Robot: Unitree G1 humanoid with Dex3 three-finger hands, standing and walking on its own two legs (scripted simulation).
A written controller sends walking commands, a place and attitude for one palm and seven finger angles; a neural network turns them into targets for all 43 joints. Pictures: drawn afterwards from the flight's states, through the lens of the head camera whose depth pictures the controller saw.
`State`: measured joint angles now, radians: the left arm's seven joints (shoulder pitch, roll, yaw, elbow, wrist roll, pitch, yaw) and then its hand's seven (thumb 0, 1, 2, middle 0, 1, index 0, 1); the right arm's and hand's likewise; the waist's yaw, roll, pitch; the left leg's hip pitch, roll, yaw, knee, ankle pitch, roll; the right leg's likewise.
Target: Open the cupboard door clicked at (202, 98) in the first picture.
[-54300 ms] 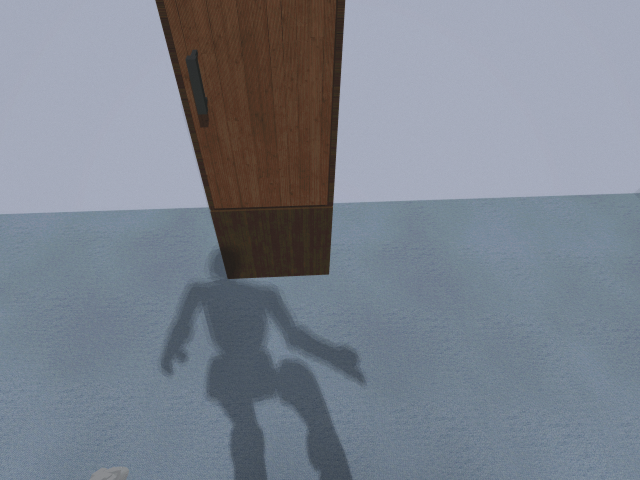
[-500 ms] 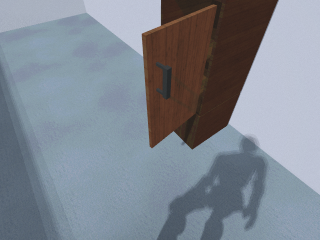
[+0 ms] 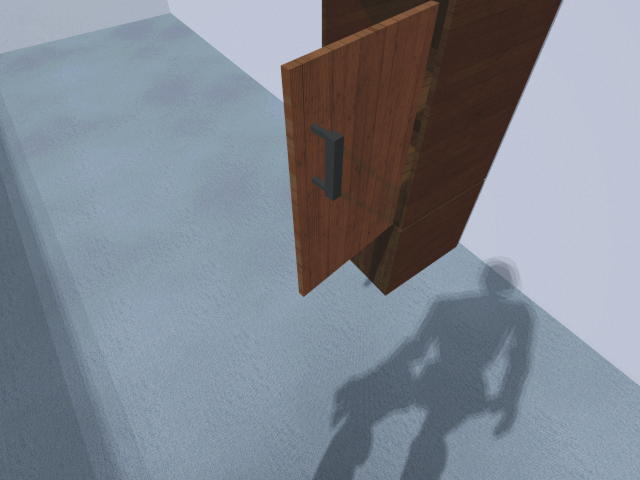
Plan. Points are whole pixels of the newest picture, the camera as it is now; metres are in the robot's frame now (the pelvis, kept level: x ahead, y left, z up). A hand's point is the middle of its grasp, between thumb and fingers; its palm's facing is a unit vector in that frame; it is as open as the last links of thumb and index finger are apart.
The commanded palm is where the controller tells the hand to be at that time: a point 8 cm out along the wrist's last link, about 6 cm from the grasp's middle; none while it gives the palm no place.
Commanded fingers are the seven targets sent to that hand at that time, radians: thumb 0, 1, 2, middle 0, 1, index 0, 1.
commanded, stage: look to check the result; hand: left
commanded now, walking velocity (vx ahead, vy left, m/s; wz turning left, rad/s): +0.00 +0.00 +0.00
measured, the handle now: (325, 162) +0.60 +0.02 +0.05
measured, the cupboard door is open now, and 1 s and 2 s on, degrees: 98 98 98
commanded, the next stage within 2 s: stand and wait in 0.32 s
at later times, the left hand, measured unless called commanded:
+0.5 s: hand out of the picture +0.08 +0.22 -0.16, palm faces -0.01 -0.95 -0.30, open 7.4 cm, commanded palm none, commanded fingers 0.00 0.90 0.90 -0.20 -0.30 -0.20 -0.30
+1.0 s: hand out of the picture +0.10 +0.22 -0.16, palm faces -0.02 -0.95 -0.32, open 7.4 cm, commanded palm none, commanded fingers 0.00 0.90 0.90 -0.20 -0.30 -0.20 -0.30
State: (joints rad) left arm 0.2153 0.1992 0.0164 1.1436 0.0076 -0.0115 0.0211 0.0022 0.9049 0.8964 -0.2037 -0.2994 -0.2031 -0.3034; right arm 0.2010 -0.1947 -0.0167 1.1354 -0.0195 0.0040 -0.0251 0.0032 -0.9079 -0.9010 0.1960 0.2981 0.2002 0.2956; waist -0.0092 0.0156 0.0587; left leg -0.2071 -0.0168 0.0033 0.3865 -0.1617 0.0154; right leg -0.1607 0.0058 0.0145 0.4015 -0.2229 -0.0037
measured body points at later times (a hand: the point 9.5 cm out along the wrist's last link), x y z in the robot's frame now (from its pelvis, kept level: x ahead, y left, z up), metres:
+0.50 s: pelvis +0.02 -0.01 +0.00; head +0.04 -0.01 +0.45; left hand +0.09 +0.27 -0.14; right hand +0.08 -0.29 -0.14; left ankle +0.03 +0.11 -0.74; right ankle +0.00 -0.12 -0.74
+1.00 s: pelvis +0.04 -0.02 +0.00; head +0.06 -0.02 +0.45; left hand +0.10 +0.27 -0.14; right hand +0.10 -0.30 -0.14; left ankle +0.03 +0.11 -0.74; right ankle +0.00 -0.12 -0.74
